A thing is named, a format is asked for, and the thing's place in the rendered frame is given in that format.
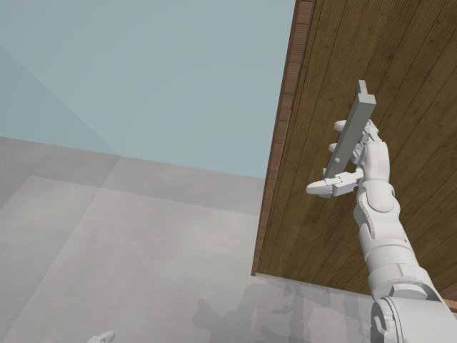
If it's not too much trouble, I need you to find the right robot upper arm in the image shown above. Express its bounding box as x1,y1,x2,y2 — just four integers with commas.
371,297,457,343

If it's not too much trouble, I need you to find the handle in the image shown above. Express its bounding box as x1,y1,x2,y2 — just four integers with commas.
318,80,376,198

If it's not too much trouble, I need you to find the wardrobe door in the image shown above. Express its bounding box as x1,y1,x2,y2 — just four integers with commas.
257,0,457,296
439,283,457,301

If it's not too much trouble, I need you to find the robot right hand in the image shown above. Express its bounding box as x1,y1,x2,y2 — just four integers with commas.
306,119,390,197

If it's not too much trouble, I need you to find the right robot forearm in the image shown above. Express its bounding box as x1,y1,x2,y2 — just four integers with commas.
353,180,457,324

